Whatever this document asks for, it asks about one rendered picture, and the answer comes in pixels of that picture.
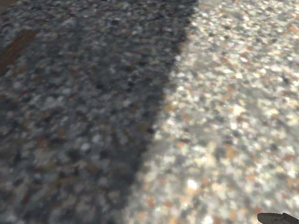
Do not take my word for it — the right robot hand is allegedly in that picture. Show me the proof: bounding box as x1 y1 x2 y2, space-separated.
257 213 299 224

